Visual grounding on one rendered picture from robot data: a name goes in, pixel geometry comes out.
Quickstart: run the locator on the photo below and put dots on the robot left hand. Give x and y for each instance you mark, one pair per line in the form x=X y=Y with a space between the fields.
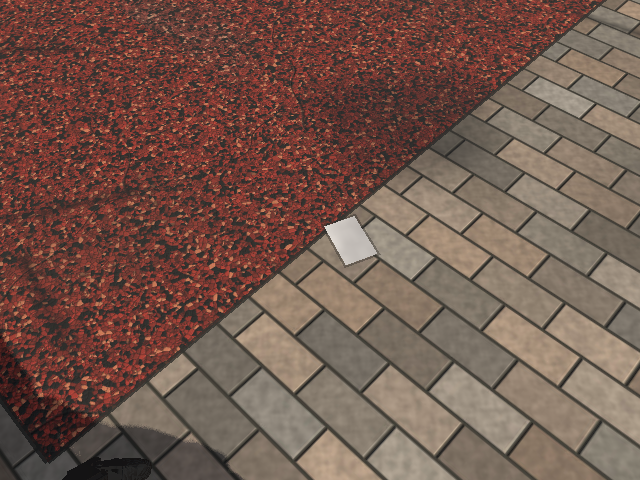
x=114 y=469

